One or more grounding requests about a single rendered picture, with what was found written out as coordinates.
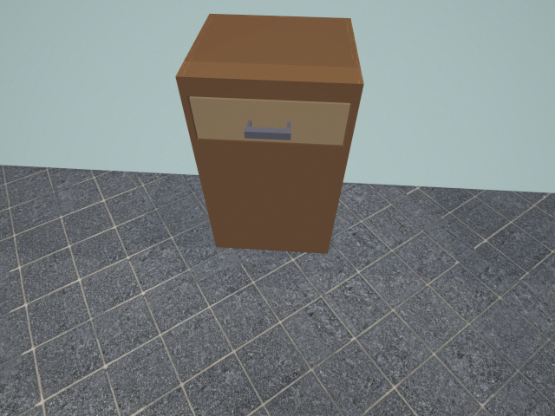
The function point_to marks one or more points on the cabinet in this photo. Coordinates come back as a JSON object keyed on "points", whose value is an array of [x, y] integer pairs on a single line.
{"points": [[263, 195]]}

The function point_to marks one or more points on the handle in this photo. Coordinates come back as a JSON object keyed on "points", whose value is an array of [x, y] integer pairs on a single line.
{"points": [[267, 133]]}

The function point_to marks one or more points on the drawer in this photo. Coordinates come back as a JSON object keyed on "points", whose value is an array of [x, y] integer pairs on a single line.
{"points": [[312, 122]]}

